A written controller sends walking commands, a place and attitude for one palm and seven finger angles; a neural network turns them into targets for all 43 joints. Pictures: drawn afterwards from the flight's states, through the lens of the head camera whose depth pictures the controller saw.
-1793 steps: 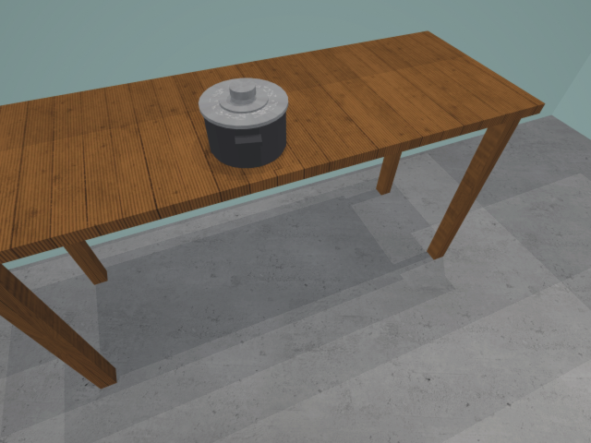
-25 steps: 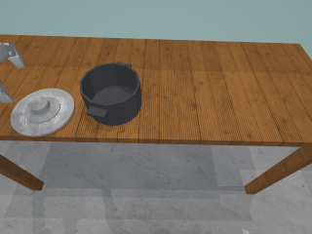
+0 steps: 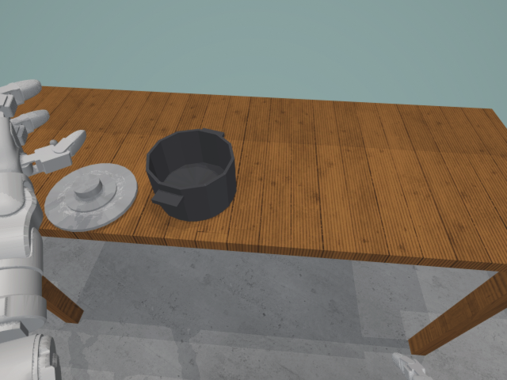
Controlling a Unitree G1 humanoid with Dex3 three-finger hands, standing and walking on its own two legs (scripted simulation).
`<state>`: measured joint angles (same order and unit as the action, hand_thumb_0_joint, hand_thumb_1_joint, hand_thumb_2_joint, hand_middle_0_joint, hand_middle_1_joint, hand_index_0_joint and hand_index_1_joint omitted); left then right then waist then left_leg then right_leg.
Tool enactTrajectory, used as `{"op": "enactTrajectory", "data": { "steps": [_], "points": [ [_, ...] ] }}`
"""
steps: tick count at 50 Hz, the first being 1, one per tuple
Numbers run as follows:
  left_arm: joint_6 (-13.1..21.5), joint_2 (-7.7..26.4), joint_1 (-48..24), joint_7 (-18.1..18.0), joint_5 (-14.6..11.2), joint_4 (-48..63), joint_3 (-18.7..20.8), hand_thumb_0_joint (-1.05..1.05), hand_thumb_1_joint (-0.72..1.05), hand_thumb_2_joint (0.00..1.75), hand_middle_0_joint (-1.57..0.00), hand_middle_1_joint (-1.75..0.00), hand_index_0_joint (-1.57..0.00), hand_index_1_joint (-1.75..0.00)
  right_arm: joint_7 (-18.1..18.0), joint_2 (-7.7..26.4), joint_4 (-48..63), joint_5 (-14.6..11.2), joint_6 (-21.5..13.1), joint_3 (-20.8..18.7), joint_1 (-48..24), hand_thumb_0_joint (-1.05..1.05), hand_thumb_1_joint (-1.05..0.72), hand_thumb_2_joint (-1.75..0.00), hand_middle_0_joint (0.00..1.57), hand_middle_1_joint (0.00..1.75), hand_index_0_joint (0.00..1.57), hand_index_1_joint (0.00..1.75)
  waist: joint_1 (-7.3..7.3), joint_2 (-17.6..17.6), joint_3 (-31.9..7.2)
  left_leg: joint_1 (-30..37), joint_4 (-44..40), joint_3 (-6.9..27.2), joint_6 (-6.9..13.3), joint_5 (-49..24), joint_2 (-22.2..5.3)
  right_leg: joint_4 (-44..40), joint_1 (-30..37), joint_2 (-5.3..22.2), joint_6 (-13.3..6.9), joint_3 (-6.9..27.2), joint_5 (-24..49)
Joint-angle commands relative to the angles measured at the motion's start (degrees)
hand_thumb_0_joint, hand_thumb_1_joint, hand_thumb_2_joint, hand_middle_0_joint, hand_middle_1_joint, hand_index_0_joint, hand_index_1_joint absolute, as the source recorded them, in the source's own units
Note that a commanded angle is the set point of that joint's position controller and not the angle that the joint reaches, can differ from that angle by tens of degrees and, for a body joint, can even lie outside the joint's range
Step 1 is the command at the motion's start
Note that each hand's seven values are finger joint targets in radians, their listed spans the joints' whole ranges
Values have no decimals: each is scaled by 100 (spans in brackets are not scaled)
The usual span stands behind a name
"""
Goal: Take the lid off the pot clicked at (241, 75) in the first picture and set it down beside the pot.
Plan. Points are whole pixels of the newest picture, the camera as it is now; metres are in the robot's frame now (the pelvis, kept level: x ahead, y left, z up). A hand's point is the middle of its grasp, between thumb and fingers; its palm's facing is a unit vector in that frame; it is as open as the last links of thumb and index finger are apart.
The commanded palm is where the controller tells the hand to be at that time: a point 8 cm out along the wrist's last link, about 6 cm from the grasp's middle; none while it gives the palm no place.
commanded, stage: draw the hand back to the body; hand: left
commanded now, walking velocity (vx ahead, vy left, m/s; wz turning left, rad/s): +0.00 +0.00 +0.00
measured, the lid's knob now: (87, 186) +0.47 +0.38 +0.00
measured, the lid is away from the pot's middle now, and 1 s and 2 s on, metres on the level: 0.22 0.22 0.22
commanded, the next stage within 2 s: step back with the hand held close in 1.28 s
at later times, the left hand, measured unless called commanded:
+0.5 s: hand (42, 205) +0.28 +0.27 +0.18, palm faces +0.50 -0.83 -0.23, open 7.7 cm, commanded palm +0.22 +0.30 +0.19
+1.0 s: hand (25, 283) +0.18 +0.25 +0.17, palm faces +0.43 -0.85 -0.31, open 7.4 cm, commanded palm +0.12 +0.29 +0.18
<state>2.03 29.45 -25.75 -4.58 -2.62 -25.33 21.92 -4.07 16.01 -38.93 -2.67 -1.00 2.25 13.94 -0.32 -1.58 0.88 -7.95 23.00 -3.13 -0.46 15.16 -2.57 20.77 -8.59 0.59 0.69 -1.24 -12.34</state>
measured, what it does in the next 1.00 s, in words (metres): stands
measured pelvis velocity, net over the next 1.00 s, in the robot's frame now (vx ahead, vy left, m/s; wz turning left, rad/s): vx -0.03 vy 0.00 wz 0.01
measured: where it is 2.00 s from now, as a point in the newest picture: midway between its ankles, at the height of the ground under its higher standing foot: outside the picture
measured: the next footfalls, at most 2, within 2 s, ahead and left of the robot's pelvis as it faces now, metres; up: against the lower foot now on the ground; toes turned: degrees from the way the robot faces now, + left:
none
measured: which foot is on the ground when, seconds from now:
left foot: down 0.00-1.00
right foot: down 0.00-1.00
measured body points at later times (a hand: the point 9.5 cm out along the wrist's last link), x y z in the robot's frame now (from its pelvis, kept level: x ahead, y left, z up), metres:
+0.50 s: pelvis -0.02 -0.02 +0.00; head -0.03 -0.03 +0.45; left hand +0.24 +0.32 +0.20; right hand +0.18 -0.24 -0.09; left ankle -0.03 +0.12 -0.74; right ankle -0.02 -0.13 -0.74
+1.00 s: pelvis -0.03 +0.00 +0.00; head -0.06 -0.02 +0.45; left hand +0.16 +0.29 +0.19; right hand +0.17 -0.22 -0.08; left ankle -0.03 +0.12 -0.74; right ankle -0.02 -0.13 -0.74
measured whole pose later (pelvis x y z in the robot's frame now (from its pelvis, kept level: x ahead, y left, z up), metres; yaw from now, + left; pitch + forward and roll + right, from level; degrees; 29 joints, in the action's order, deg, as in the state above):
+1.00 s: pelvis -0.03 +0.00 +0.00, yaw +1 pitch -7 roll -1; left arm 4.2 18.9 18.3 -4.6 -4.5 19.4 17.8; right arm -4.0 12.5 -39.3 0.3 -6.6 2.2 9.5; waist 3.1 -2.8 2.8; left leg -0.6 20.3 -2.6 -0.5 12.5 -2.1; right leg 18.4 -1.1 0.9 0.6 -1.8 -10.1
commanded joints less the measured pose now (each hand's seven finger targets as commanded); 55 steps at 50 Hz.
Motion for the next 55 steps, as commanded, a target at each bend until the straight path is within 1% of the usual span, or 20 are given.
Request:
{"op": "enactTrajectory", "data": {
  "steps": [1,4,6,8,12,16,19,21,28,30,31,34,37,38,41,42,48,50,52,55],
  "points": [
    [383,1689,-1745,-120,-76,1908,502,0,50,66,-24,-64,-24,-64,-44,742,775,-6,-347,-285,-532,0,-90,-90,20,30,20,30,125,-196,-1738,555,-167,-33,254,-2518,157,-1,904,-116,-193,-89,2313],
    [395,1614,-1287,-143,-98,2229,588,0,56,70,-24,-59,-24,-59,-45,676,767,19,-392,-273,-670,0,-90,-90,20,30,20,30,177,-349,-1704,634,-174,-80,251,-2577,183,-30,989,-102,-174,-72,2433],
    [359,1425,-1031,-146,-120,2298,508,0,60,72,-23,-56,-23,-56,-50,650,754,23,-408,-267,-736,0,-90,-90,20,30,20,30,183,-181,-1583,596,-222,-110,253,-2407,199,-70,962,-118,-153,-74,2373],
    [341,1250,-897,-138,-148,2267,399,0,64,75,-23,-52,-23,-52,-58,641,713,14,-416,-270,-805,0,-90,-90,20,30,20,30,135,-95,-1234,524,-268,-141,269,-2051,204,-186,743,-127,-135,-67,2086],
    [386,1199,-655,-147,-162,2877,443,0,72,79,-22,-45,-22,-45,-65,576,770,27,-486,-245,-978,0,-90,-90,20,30,20,30,194,-309,-1329,707,-295,-131,268,-2008,236,-233,808,-132,-139,-51,1981],
    [391,1139,-86,-177,-201,3175,581,0,80,84,-21,-39,-21,-39,-74,508,800,64,-540,-227,-1080,0,-90,-90,20,30,20,30,273,-175,-1291,708,-361,-103,258,-1936,254,-245,911,-149,-129,-54,1887],
    [365,873,297,-164,-242,3096,455,0,86,88,-20,-33,-20,-33,-77,473,776,76,-550,-220,-1114,0,-90,-90,20,30,20,30,247,39,-966,632,-425,-109,259,-1626,242,-372,748,-158,-110,-61,1564],
    [371,743,321,-147,-246,3324,351,0,90,90,-20,-30,-20,-30,-86,443,793,73,-577,-213,-1205,0,-90,-90,20,30,20,30,239,-40,-828,676,-454,-116,258,-1502,248,-441,648,-167,-106,-43,1384],
    [521,648,880,-172,-268,4235,406,0,90,90,-20,-30,-20,-30,-109,360,852,137,-716,-198,-1354,0,-90,-90,20,30,20,30,285,-379,-850,843,-529,-31,234,-1320,262,-531,681,-160,-139,-40,1056],
    [529,615,1321,-187,-267,4328,481,0,90,90,-20,-30,-20,-30,-115,343,847,175,-745,-198,-1331,0,-90,-90,20,30,20,30,340,-274,-905,837,-521,-15,237,-1447,268,-494,796,-163,-144,-48,1190],
    [501,491,1536,-169,-275,4241,417,0,90,90,-20,-30,-20,-30,-111,336,834,177,-737,-198,-1336,0,-90,-90,20,30,20,30,337,-85,-750,773,-543,-8,226,-1430,256,-503,754,-177,-136,-69,1160],
    [501,331,1852,-133,-278,4447,299,0,90,90,-20,-30,-20,-30,-96,320,859,178,-748,-208,-1367,0,-90,-90,20,30,20,30,315,-76,-518,727,-579,3,224,-1245,243,-582,637,-169,-135,-69,914],
    [568,208,2104,-112,-251,4977,153,0,90,90,-20,-30,-20,-30,-77,296,893,199,-821,-200,-1417,0,-90,-90,20,30,20,30,310,-450,-573,836,-574,33,206,-1249,239,-565,620,-153,-151,-59,892],
    [557,228,2270,-125,-257,4954,188,0,90,90,-20,-30,-20,-30,-76,300,890,219,-824,-201,-1405,0,-90,-90,20,30,20,30,320,-250,-458,766,-601,60,208,-1149,234,-602,589,-165,-147,-74,778],
    [586,291,2756,-143,-241,5293,344,0,90,90,-20,-30,-20,-30,-78,288,897,252,-861,-224,-1366,0,-90,-90,20,30,20,30,378,-191,-571,763,-574,82,208,-1281,236,-539,724,-165,-158,-77,907],
    [610,297,2961,-133,-231,5392,377,0,90,90,-20,-30,-20,-30,-53,279,903,250,-867,-222,-1380,0,-90,-90,20,30,20,30,381,-315,-527,743,-579,96,187,-1247,224,-544,711,-162,-172,-81,850],
    [579,-108,3576,-71,-206,5752,-12,0,90,90,-20,-30,-20,-30,-31,251,960,265,-913,-218,-1400,0,-90,-90,20,30,20,30,333,-145,-91,584,-621,125,182,-957,199,-624,473,-161,-148,-107,517],
    [611,26,3906,-103,-185,6098,148,0,90,90,-20,-30,-20,-30,-37,238,987,293,-953,-233,-1358,0,-90,-90,20,30,20,30,404,-313,-292,628,-592,152,180,-1066,204,-556,617,-156,-171,-93,633],
    [622,88,4331,-114,-178,6244,259,0,90,90,-20,-30,-20,-30,-30,219,1014,303,-966,-232,-1348,0,-90,-90,20,30,20,30,431,-230,-333,608,-554,162,172,-1083,205,-535,656,-157,-176,-94,660],
    [598,-100,4530,-103,-164,6430,65,0,90,90,-20,-30,-20,-30,-40,191,1062,299,-977,-225,-1354,0,-90,-90,20,30,20,30,404,-154,-141,521,-568,155,165,-892,196,-594,534,-153,-159,-87,458]
  ]
}}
